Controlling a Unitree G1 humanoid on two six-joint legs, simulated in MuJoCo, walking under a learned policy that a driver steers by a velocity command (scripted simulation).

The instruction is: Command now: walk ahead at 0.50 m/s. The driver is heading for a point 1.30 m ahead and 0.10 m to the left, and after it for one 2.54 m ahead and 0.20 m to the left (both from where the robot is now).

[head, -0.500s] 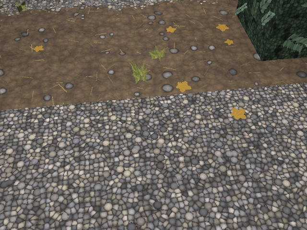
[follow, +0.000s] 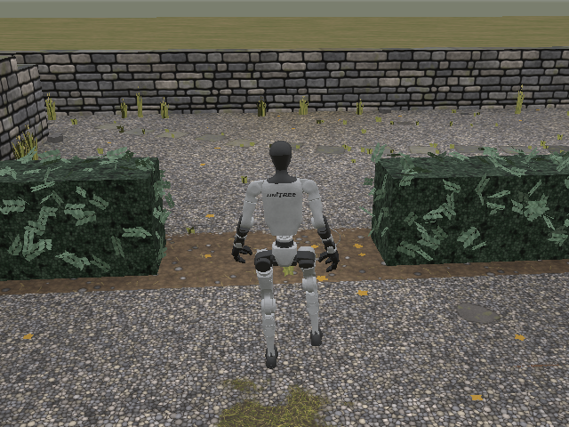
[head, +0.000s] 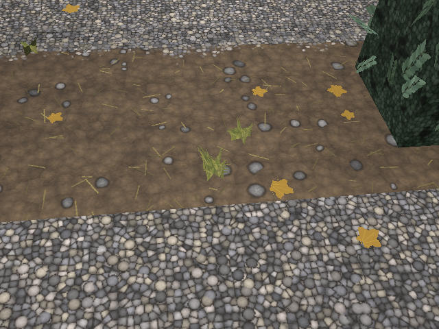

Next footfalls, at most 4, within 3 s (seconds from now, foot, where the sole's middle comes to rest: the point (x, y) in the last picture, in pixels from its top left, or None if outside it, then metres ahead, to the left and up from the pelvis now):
0.28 right None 0.32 -0.16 -0.79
0.82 left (186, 288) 0.62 0.07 -0.79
1.22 right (261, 287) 0.62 -0.17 -0.79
1.90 right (253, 196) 0.97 -0.17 -0.79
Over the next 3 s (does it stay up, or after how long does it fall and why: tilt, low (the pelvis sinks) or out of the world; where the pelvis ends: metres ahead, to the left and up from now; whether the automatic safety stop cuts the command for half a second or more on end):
stays up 1.38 0.07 -0.02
